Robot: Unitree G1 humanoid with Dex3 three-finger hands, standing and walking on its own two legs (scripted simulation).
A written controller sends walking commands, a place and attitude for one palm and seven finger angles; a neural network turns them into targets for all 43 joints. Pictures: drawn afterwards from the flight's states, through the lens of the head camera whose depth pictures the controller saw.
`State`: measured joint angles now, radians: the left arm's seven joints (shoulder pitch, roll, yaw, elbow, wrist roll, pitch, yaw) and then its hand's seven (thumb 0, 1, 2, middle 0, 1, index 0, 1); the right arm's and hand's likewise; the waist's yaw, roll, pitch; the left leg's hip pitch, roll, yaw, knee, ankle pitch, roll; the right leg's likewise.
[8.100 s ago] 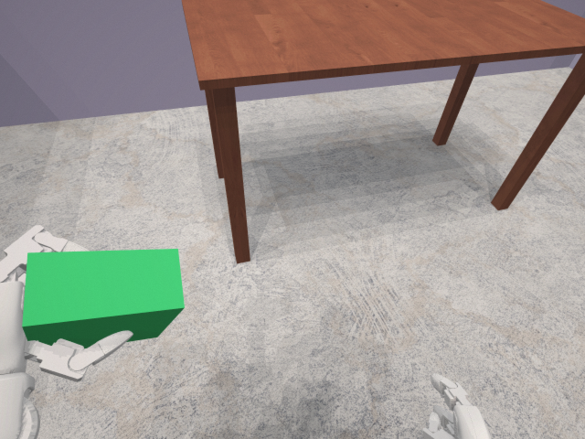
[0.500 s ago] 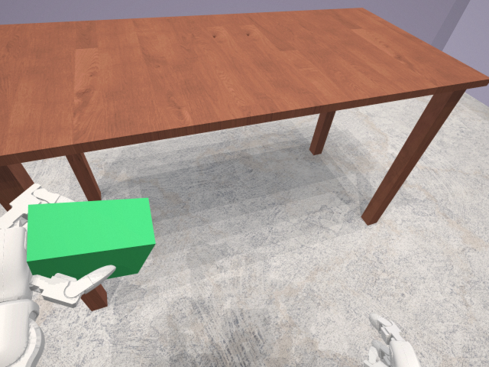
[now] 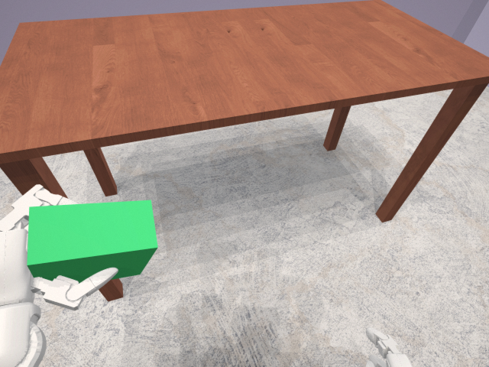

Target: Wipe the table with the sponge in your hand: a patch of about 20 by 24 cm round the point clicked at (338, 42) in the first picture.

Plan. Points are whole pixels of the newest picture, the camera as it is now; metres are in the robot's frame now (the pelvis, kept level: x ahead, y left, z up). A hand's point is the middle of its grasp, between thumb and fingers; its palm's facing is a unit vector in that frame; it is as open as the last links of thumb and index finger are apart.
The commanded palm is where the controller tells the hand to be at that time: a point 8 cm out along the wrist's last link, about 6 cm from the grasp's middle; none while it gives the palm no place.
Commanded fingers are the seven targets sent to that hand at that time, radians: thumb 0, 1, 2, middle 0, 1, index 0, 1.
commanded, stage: look again from close up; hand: left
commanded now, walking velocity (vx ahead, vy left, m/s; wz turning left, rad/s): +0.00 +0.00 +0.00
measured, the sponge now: (112, 244) +0.23 +0.21 +0.13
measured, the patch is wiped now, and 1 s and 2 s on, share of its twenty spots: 0.00 0.00 0.00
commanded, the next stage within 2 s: shuffle to correct the standing spot in 0.20 s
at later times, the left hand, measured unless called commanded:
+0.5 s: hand (78, 224) +0.24 +0.25 +0.15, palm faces +0.42 -0.84 -0.34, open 10.3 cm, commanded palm +0.18 +0.28 +0.18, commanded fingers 0.00 0.10 1.30 -1.20 -1.60 -1.20 -1.60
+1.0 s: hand (110, 148) +0.35 +0.24 +0.19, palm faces +0.38 -0.85 -0.37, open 10.3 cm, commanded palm +0.28 +0.29 +0.18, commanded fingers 0.00 0.10 1.30 -1.20 -1.60 -1.20 -1.60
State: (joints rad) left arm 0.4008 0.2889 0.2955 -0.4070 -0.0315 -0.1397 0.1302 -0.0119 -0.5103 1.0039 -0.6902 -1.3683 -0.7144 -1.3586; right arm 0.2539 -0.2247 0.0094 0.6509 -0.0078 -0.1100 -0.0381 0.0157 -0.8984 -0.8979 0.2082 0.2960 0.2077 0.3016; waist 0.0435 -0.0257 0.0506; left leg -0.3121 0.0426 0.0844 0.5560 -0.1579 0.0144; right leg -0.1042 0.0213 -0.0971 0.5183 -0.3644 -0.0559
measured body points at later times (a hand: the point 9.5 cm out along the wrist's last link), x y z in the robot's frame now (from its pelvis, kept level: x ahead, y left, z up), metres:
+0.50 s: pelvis +0.02 +0.00 +0.00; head +0.03 +0.01 +0.45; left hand +0.22 +0.29 +0.17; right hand +0.17 -0.22 -0.09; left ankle +0.04 +0.12 -0.73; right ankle +0.01 -0.11 -0.73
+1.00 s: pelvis +0.12 +0.01 +0.00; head +0.16 +0.03 +0.44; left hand +0.32 +0.28 +0.21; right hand +0.30 -0.19 -0.08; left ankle +0.15 +0.12 -0.73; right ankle +0.14 -0.12 -0.66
